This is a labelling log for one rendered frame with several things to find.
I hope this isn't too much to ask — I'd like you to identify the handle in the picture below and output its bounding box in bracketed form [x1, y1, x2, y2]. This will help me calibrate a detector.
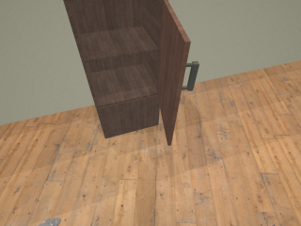
[182, 61, 199, 91]

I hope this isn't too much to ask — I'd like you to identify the cupboard door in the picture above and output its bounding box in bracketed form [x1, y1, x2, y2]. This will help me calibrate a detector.
[157, 0, 191, 146]

